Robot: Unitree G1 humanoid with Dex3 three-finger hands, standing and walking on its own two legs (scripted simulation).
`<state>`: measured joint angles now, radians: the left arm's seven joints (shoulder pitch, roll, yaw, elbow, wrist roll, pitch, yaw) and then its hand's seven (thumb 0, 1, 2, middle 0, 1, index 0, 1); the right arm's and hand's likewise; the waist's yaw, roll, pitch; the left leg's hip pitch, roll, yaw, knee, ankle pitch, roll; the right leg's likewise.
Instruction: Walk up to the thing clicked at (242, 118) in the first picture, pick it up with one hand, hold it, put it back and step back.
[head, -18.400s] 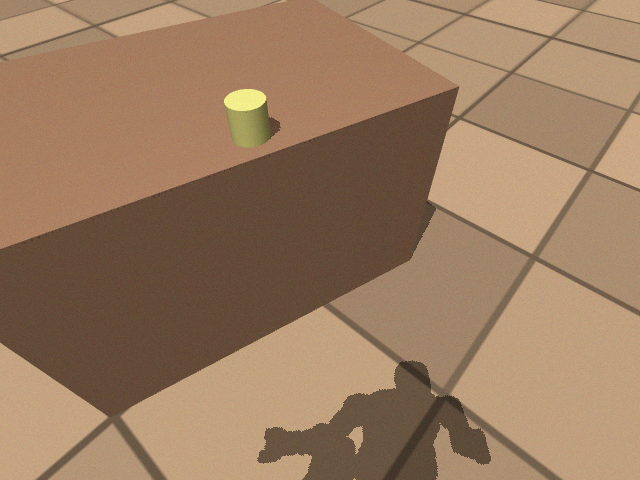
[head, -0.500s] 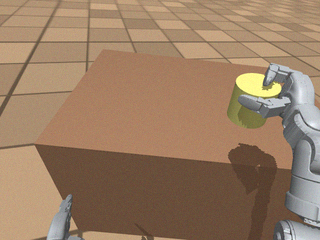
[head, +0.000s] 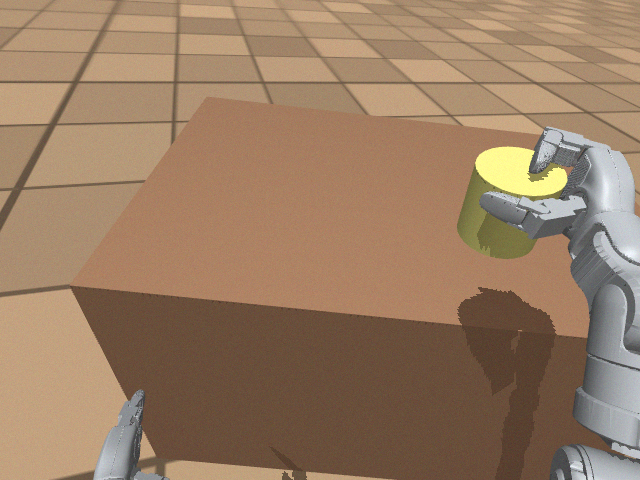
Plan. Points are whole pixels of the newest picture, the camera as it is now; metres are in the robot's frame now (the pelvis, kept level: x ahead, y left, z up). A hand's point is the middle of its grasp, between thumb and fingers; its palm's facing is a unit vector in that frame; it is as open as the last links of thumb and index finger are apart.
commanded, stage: hold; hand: right
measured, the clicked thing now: (506, 202) +0.34 -0.17 +0.24
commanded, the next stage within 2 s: crouch in 0.38 s
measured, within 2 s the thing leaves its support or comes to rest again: neither
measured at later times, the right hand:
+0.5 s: hand (528, 184) +0.33 -0.17 +0.28, palm faces +0.15 +0.99 -0.02, open 7.2 cm
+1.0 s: hand (500, 215) +0.38 -0.19 +0.20, palm faces +0.21 +0.98 +0.01, open 7.2 cm
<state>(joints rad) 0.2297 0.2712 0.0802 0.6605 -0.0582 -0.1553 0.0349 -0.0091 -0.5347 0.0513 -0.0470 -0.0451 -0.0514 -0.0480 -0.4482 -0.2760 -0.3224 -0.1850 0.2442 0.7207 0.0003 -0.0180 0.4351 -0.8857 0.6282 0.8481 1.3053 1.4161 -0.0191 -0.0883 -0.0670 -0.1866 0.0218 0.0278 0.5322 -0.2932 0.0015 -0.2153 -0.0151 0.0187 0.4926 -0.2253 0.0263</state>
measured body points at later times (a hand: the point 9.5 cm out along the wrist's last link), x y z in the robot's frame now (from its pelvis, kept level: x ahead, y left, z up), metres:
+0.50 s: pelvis +0.00 +0.00 +0.00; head -0.04 +0.04 +0.45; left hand +0.17 +0.26 -0.08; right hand +0.32 -0.23 +0.28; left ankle +0.00 +0.11 -0.74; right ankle +0.03 -0.14 -0.74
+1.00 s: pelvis +0.00 +0.00 +0.00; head -0.02 +0.02 +0.45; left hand +0.15 +0.26 -0.09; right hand +0.36 -0.24 +0.20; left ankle +0.00 +0.11 -0.74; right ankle +0.03 -0.14 -0.74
